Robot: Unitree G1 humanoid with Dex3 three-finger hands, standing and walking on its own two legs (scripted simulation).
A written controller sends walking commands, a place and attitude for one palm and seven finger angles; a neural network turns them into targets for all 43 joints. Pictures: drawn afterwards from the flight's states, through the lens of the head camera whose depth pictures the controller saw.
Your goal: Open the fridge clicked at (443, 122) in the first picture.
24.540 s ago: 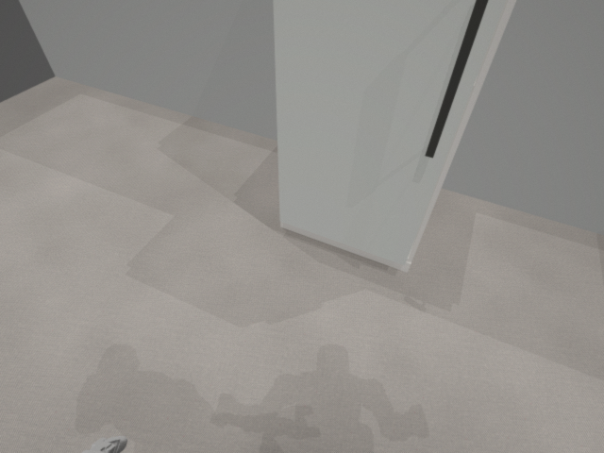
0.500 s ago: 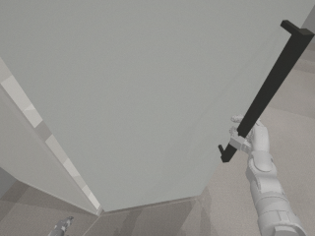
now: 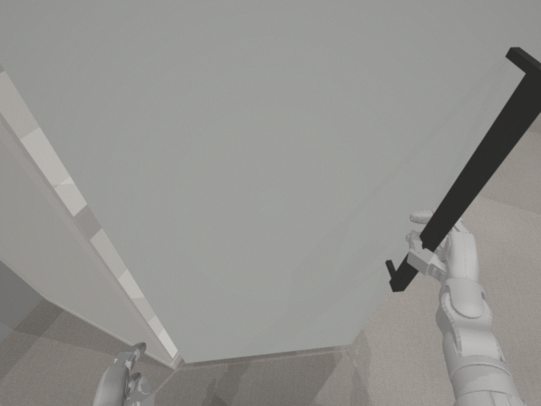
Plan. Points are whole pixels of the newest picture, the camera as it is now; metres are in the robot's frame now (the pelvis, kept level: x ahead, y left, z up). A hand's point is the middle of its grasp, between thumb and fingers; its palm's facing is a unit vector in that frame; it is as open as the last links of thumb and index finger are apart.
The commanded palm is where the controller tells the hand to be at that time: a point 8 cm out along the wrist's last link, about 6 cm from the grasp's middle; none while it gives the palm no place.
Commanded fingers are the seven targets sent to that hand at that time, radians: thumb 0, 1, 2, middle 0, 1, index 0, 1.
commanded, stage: stop walking and hold the door back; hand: right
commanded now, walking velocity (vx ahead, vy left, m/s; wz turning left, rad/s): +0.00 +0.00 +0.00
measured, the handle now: (439, 205) +0.40 -0.22 +0.10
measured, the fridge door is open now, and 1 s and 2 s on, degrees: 59 58 58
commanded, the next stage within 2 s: loosen the grip on the handle in 0.02 s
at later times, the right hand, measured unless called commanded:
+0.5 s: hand (419, 250) +0.36 -0.21 +0.04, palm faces +0.24 +0.96 -0.16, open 11.8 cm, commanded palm +0.32 -0.25 +0.05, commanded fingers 0.00 0.55 -0.20 0.32 1.23 0.32 1.23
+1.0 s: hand (452, 258) +0.35 -0.26 +0.03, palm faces +0.29 +0.94 -0.19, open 14.5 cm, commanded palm +0.31 -0.29 +0.05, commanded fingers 0.00 0.55 -0.20 0.25 1.15 0.25 1.15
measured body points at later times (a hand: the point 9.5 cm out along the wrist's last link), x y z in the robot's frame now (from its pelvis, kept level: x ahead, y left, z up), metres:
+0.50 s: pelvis +0.01 +0.02 -0.02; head +0.02 +0.02 +0.43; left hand +0.15 +0.28 -0.11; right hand +0.34 -0.26 +0.05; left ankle +0.03 +0.16 -0.74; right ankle +0.05 -0.13 -0.74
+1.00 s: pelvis +0.04 +0.02 -0.02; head +0.07 +0.02 +0.42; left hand +0.20 +0.27 -0.12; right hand +0.33 -0.31 +0.04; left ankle +0.03 +0.16 -0.74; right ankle +0.05 -0.13 -0.74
